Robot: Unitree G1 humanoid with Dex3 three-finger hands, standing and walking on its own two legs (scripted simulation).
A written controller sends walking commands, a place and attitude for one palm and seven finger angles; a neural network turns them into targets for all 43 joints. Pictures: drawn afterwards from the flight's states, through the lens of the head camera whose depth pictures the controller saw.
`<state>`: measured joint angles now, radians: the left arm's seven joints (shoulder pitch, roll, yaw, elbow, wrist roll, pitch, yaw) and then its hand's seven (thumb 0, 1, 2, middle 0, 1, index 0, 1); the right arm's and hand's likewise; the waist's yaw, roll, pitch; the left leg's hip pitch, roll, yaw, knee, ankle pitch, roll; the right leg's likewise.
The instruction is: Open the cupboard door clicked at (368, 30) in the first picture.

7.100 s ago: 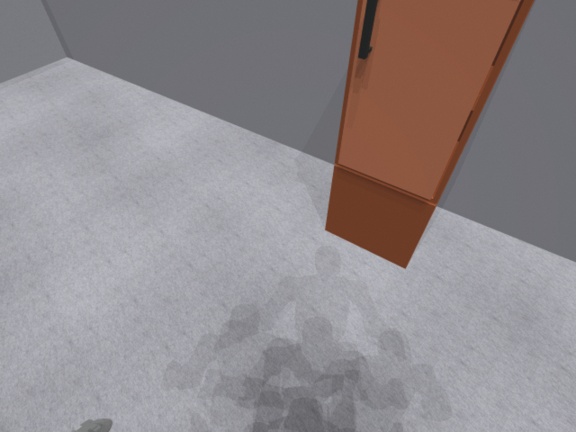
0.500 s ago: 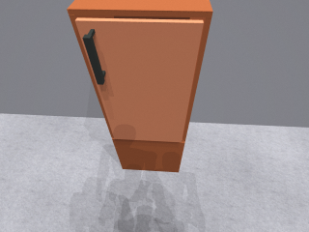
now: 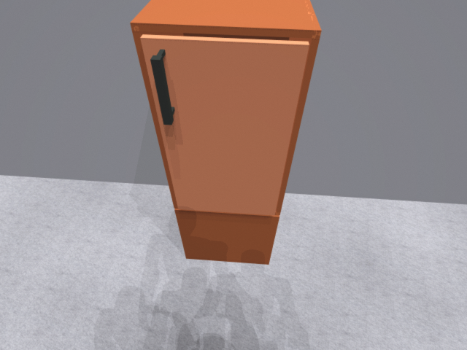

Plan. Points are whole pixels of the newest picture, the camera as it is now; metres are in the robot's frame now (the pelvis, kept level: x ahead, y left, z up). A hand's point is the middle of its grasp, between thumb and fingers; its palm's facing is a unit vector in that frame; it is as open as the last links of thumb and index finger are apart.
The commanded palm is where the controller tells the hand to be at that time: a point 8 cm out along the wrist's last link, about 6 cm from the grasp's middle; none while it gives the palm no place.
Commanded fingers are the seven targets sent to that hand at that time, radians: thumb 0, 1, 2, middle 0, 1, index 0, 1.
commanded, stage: come to a stop and stand still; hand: left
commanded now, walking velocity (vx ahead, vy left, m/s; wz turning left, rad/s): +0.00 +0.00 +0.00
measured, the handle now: (165, 88) +0.61 +0.20 +0.15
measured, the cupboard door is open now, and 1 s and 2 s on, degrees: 0 0 0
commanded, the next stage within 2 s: look again from close up in 0.08 s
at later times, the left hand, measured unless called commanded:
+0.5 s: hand out of the picture +0.00 +0.15 -0.17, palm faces +0.03 -0.99 -0.16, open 7.3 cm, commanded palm none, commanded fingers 0.00 0.90 0.90 -0.20 -0.30 -0.20 -0.30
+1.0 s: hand out of the picture +0.02 +0.16 -0.18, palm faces +0.08 -0.99 -0.14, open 7.3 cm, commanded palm none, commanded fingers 0.00 0.90 0.90 -0.20 -0.30 -0.20 -0.30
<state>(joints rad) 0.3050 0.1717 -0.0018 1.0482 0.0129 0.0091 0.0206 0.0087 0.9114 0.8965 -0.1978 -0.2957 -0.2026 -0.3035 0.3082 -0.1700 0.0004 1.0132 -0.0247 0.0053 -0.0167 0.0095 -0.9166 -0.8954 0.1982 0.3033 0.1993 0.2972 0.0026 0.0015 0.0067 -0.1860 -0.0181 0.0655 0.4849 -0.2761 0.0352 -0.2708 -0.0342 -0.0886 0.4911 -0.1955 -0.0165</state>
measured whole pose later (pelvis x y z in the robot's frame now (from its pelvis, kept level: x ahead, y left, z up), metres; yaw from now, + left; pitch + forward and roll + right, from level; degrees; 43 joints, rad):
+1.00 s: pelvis +0.05 +0.00 -0.01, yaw +0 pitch -1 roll -1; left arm 0.36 0.13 0.03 1.09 0.01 -0.01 0.02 0.01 0.91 0.90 -0.20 -0.30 -0.20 -0.30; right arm 0.35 -0.13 0.00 1.13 -0.02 -0.01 -0.03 0.01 -0.91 -0.90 0.20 0.30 0.20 0.30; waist 0.02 -0.01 0.01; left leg -0.16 0.01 0.06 0.56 -0.39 0.03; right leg -0.24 -0.01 -0.09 0.54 -0.29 -0.02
